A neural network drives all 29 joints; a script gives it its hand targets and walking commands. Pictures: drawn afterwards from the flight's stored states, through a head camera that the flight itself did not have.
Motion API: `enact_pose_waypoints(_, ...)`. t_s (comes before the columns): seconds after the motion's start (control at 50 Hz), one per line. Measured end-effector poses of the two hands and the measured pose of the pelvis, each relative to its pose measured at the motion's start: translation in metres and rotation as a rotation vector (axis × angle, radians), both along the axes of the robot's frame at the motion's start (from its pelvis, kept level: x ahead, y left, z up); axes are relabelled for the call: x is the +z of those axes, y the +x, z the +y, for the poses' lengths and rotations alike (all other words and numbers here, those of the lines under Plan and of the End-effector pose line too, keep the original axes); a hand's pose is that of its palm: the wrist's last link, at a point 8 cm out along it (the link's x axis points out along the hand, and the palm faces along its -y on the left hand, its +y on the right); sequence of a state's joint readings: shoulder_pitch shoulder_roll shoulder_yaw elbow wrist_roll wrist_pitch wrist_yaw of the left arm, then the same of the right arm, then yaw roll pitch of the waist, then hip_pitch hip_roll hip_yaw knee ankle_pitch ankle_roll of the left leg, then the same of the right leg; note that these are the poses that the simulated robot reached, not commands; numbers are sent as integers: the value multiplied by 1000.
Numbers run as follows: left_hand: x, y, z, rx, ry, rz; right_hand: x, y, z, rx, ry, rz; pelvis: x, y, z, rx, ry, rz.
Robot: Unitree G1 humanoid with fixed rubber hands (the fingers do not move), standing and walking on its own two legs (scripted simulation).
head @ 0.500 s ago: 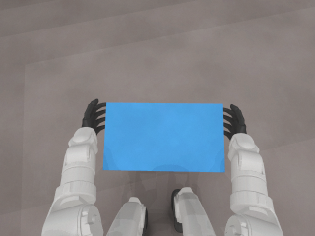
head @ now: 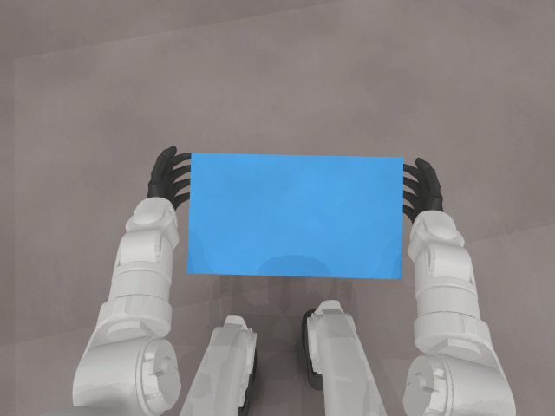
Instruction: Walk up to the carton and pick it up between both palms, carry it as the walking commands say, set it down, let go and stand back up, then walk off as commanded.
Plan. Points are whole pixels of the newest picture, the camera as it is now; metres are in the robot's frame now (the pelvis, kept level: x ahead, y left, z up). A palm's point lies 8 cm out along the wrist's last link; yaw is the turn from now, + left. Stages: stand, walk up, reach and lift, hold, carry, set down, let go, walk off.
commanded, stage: set down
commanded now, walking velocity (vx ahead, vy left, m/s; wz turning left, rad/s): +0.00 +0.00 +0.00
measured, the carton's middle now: (293, 216) +0.41 -0.04 -0.17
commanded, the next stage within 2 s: none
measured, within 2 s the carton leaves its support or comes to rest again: neither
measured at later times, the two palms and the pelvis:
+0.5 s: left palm (182, 204) +0.44 +0.15 -0.16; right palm (400, 214) +0.41 -0.23 -0.17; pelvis -0.02 +0.00 -0.08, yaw +2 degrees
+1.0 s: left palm (195, 210) +0.45 +0.15 -0.25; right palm (383, 218) +0.43 -0.23 -0.26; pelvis -0.05 +0.00 -0.15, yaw +3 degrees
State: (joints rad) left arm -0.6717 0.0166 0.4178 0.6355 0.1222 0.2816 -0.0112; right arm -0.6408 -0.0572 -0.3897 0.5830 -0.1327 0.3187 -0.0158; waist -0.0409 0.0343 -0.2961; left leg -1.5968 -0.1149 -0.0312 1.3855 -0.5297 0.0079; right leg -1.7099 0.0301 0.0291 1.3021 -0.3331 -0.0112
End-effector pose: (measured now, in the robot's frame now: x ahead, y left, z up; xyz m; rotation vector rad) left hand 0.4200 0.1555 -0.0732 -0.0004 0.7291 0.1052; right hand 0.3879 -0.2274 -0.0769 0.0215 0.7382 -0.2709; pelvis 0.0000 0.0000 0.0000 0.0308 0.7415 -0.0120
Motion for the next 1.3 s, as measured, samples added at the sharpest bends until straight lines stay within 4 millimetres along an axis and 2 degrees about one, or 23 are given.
enact_pose_waypoints(0.88, -155, 32, -2, 9, 36, -18, -163, 35, 1, 19, -29, -4, -133, -42, -3, 33, 17, 97)
enact_pose_waypoints(1.3, -237, 43, -4, 17, 47, -14, -245, 50, -1, 32, -30, 6, -188, -50, -3, 47, 17, 92)
